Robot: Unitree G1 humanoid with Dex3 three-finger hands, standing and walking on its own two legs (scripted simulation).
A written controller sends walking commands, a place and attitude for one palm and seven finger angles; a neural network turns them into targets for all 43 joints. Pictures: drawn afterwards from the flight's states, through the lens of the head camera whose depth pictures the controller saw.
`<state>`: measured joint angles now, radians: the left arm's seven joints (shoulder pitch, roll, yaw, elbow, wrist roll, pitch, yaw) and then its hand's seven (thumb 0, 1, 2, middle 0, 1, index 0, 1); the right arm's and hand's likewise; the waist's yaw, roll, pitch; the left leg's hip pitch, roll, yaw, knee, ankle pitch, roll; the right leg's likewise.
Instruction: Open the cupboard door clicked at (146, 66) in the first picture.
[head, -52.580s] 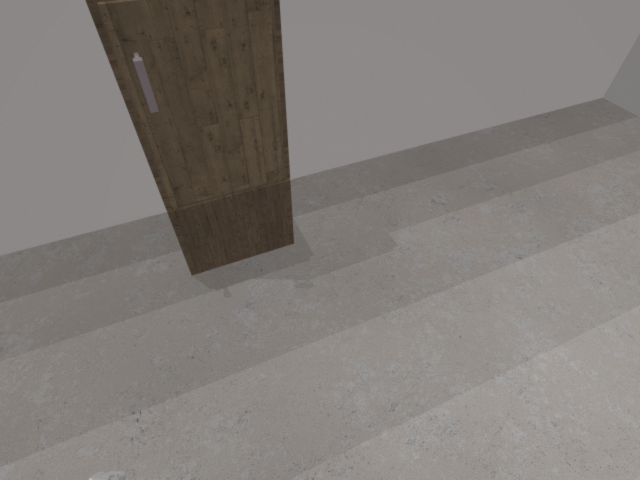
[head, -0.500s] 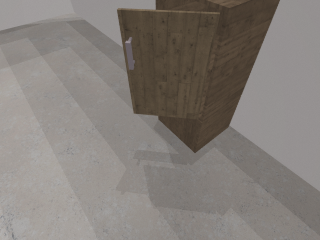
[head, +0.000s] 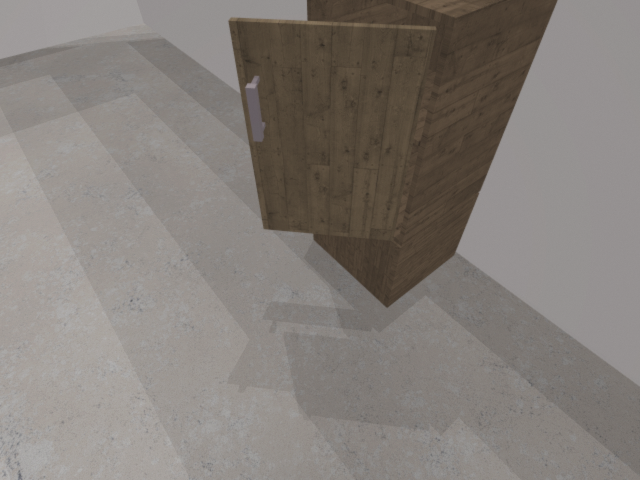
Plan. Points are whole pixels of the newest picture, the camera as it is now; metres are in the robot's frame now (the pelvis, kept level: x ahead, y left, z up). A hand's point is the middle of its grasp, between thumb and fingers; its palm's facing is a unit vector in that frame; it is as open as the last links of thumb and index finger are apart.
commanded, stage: look to check the result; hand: left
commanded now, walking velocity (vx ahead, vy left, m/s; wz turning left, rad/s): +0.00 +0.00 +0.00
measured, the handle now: (257, 109) +0.83 +0.18 +0.03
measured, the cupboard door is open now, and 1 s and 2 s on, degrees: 44 44 44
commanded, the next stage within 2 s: none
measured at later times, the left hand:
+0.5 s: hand out of the picture +0.02 +0.20 -0.17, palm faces +0.02 -0.97 -0.25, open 7.4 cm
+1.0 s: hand out of the picture +0.03 +0.21 -0.17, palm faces +0.01 -0.97 -0.25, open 7.4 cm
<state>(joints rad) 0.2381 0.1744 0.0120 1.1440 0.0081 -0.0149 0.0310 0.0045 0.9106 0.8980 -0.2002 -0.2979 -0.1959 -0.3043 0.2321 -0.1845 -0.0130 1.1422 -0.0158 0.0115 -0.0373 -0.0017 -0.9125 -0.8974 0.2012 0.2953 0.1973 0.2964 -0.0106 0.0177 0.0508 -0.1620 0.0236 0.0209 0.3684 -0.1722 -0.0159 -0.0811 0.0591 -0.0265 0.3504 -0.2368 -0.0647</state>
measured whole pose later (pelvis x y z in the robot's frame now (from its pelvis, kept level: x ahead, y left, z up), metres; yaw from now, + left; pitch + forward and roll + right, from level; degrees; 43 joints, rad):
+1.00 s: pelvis +0.01 +0.01 +0.00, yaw +0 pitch -2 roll +0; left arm 0.21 0.21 0.01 1.14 0.01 -0.02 0.03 0.01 0.91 0.90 -0.20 -0.30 -0.20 -0.30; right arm 0.20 -0.21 -0.01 1.15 -0.01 0.01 -0.03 0.00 -0.91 -0.90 0.20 0.30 0.20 0.30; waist -0.01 0.01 0.05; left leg -0.14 0.01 0.03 0.34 -0.17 -0.01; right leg -0.06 0.05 -0.02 0.32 -0.23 -0.05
